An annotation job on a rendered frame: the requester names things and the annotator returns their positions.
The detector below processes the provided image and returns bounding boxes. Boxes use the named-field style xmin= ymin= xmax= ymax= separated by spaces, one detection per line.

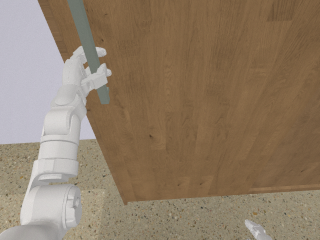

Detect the robot left hand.
xmin=62 ymin=46 xmax=112 ymax=97

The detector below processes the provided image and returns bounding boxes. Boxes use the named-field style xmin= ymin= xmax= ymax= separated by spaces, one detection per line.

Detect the robot left upper arm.
xmin=0 ymin=184 xmax=82 ymax=240

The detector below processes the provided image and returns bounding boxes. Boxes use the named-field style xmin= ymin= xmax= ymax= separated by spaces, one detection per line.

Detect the handle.
xmin=67 ymin=0 xmax=110 ymax=104

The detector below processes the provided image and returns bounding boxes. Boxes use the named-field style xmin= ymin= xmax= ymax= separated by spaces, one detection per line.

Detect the robot left forearm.
xmin=20 ymin=84 xmax=87 ymax=225

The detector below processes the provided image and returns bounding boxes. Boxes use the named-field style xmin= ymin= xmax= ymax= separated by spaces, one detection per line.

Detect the wardrobe door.
xmin=250 ymin=86 xmax=320 ymax=189
xmin=48 ymin=0 xmax=320 ymax=202

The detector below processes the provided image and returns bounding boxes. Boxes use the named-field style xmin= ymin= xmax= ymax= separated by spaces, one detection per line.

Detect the robot right hand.
xmin=245 ymin=219 xmax=272 ymax=240

